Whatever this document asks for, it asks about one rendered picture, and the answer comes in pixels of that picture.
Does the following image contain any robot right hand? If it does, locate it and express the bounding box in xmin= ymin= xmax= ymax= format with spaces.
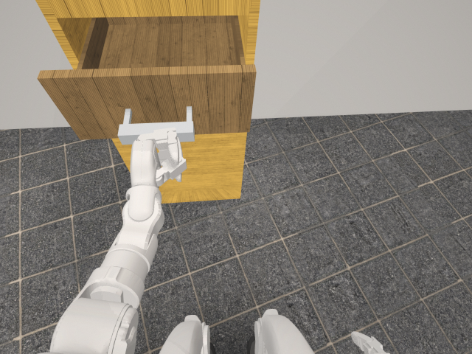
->
xmin=351 ymin=331 xmax=390 ymax=354

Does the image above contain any robot left forearm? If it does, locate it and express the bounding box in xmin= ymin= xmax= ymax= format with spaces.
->
xmin=50 ymin=184 xmax=164 ymax=352

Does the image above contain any left robot shin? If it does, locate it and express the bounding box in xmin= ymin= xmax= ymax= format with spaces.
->
xmin=184 ymin=315 xmax=201 ymax=322

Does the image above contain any robot left upper arm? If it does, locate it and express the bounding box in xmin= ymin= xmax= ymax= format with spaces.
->
xmin=38 ymin=298 xmax=139 ymax=354

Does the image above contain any robot left hand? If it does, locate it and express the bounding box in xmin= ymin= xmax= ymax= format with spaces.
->
xmin=130 ymin=128 xmax=187 ymax=188

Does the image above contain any cabinet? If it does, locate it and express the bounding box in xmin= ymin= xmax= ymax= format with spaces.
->
xmin=36 ymin=0 xmax=260 ymax=204

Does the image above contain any robot left thigh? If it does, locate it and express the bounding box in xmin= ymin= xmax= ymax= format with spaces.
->
xmin=159 ymin=321 xmax=210 ymax=354

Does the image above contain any handle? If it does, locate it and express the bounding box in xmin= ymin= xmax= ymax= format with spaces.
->
xmin=118 ymin=106 xmax=195 ymax=145

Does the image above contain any drawer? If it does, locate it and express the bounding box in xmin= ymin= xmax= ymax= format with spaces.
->
xmin=37 ymin=15 xmax=257 ymax=140

